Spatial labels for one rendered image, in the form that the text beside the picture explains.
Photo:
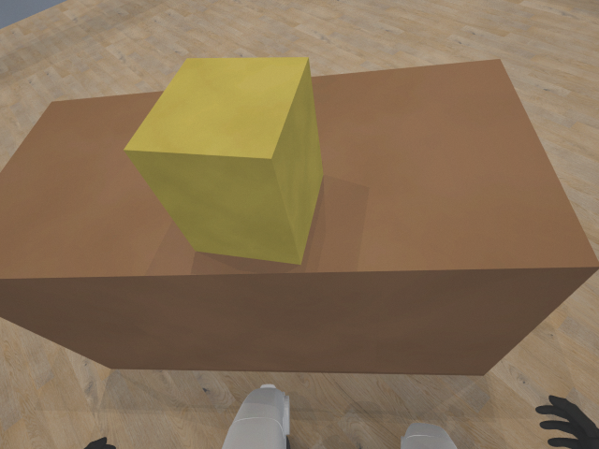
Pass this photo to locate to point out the pedestal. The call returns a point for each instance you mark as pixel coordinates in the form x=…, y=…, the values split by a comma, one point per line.
x=441, y=238

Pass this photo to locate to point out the robot thigh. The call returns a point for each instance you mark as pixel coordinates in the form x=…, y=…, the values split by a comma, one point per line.
x=426, y=436
x=262, y=421

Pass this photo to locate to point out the carton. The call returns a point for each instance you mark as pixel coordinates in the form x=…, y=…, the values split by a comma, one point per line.
x=231, y=150

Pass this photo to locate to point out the right robot thigh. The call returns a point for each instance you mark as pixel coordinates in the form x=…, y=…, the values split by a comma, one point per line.
x=426, y=436

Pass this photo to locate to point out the left robot thigh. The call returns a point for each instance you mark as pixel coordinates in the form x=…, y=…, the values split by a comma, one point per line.
x=262, y=421

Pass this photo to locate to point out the robot right hand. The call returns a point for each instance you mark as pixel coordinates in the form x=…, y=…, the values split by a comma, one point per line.
x=579, y=425

